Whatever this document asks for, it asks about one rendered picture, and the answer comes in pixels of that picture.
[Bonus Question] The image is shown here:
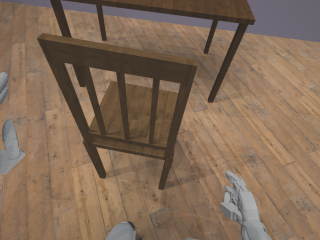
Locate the right robot forearm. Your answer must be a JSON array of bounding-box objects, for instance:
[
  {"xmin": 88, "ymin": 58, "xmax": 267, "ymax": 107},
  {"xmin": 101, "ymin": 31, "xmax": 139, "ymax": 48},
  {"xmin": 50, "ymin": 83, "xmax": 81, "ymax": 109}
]
[{"xmin": 240, "ymin": 219, "xmax": 272, "ymax": 240}]

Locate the chair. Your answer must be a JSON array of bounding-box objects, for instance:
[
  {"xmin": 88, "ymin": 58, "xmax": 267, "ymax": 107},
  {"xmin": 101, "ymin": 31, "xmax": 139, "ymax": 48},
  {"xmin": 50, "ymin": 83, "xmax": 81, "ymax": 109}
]
[{"xmin": 37, "ymin": 33, "xmax": 198, "ymax": 190}]

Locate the robot left thigh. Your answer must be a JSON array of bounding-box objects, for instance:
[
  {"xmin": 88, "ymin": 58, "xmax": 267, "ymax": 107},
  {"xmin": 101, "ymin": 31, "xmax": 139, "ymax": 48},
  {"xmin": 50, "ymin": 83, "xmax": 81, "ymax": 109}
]
[{"xmin": 105, "ymin": 224, "xmax": 136, "ymax": 240}]

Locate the right robot hand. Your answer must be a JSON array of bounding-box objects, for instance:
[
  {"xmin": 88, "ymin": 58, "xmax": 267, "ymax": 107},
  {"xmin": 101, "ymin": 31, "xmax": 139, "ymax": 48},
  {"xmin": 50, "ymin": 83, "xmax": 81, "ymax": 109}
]
[{"xmin": 221, "ymin": 170, "xmax": 260, "ymax": 226}]

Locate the left robot hand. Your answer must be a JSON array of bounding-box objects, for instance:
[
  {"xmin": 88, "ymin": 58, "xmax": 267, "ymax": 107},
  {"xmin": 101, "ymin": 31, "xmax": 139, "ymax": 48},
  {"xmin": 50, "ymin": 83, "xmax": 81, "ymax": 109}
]
[{"xmin": 0, "ymin": 72, "xmax": 25, "ymax": 176}]

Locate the table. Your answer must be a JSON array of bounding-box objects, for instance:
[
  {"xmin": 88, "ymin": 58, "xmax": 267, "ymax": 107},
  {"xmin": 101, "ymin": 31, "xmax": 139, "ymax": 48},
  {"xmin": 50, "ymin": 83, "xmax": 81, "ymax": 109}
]
[{"xmin": 50, "ymin": 0, "xmax": 256, "ymax": 103}]

